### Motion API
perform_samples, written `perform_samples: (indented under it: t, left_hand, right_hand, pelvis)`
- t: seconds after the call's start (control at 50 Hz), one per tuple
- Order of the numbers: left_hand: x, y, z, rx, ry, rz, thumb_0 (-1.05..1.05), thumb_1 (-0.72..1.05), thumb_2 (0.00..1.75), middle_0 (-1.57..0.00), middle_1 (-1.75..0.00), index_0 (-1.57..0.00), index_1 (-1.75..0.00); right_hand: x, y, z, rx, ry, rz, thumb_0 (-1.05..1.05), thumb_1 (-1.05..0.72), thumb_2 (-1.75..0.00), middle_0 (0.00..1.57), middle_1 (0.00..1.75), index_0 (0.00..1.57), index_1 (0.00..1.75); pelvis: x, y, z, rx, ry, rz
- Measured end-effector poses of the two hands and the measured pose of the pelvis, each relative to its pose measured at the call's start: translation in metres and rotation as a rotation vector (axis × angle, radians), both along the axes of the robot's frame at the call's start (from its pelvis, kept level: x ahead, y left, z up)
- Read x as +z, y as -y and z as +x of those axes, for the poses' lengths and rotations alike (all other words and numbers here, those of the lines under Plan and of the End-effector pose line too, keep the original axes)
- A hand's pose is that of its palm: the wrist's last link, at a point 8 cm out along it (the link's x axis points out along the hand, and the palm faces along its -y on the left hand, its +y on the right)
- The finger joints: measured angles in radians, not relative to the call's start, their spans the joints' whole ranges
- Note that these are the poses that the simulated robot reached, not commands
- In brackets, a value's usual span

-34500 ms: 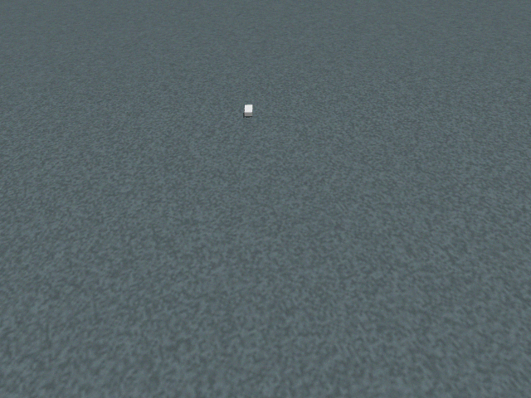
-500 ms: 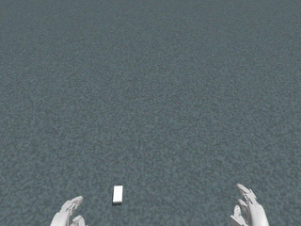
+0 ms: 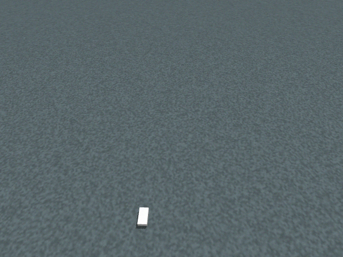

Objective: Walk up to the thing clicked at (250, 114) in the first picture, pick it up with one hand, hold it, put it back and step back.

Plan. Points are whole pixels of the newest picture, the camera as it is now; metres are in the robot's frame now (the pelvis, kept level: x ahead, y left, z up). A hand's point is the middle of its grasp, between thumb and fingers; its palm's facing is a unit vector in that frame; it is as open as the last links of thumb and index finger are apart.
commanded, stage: stand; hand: left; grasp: from above
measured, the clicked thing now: (143, 216) +0.47 +0.20 -0.74
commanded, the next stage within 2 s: none
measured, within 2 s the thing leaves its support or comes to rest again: neither
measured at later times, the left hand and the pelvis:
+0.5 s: hand out of the picture +0.03 +0.23 -0.14, palm faces +0.05 -0.94 -0.33, open 7.4 cm; pelvis -0.01 -0.01 +0.02, yaw +1 degrees
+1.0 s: hand out of the picture +0.05 +0.23 -0.14, palm faces +0.04 -0.94 -0.33, open 7.4 cm; pelvis +0.00 -0.02 +0.02, yaw +1 degrees
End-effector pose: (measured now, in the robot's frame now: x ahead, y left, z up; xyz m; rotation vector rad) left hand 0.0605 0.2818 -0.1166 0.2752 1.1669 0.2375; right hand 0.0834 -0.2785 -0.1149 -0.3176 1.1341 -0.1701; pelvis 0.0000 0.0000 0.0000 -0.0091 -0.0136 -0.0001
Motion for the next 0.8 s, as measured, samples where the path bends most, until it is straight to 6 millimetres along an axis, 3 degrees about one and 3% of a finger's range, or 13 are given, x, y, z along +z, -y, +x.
perform_samples:
  t: [0.12, 0.22, 0.8]
  left_hand:
    - [0.001, 0.004, -0.031, 0.037, -0.091, -0.017, 0.01, 0.91, 0.9, -0.2, -0.3, -0.2, -0.3]
    - [0.004, 0.006, -0.041, 0.049, -0.121, -0.019, 0.01, 0.91, 0.9, -0.2, -0.3, -0.2, -0.3]
    - [0.015, 0.008, -0.03, 0.036, -0.107, -0.003, 0.01, 0.91, 0.9, -0.2, -0.3, -0.2, -0.3]
  right_hand:
    - [0.0, -0.004, -0.014, -0.027, -0.057, 0.021, 0.01, -0.9, -0.9, 0.21, 0.3, 0.2, 0.3]
    - [0.002, -0.006, -0.02, -0.039, -0.076, 0.033, 0.01, -0.9, -0.9, 0.21, 0.3, 0.2, 0.3]
    - [0.008, 0.022, -0.039, -0.051, -0.129, 0.013, 0.01, -0.9, -0.9, 0.21, 0.3, 0.2, 0.3]
  pelvis:
    - [0.01, 0.0, 0.0, 0.006, 0.027, 0.0]
    - [0.015, 0.001, -0.002, 0.009, 0.048, 0.002]
    - [0.022, 0.016, -0.009, 0.015, 0.057, 0.001]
